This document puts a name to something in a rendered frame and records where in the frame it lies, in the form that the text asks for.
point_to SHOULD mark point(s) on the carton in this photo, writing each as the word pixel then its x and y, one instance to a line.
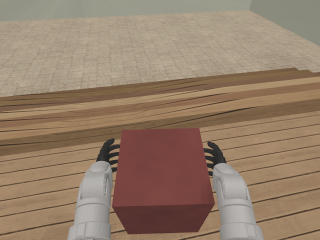
pixel 162 182

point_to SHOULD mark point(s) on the left robot hand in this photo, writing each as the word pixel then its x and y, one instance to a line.
pixel 104 154

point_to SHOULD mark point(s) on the robot right forearm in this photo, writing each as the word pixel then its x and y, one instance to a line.
pixel 234 204

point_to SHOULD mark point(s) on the right robot hand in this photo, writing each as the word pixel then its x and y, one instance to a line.
pixel 218 156

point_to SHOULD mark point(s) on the robot left forearm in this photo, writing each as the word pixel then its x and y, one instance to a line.
pixel 92 211

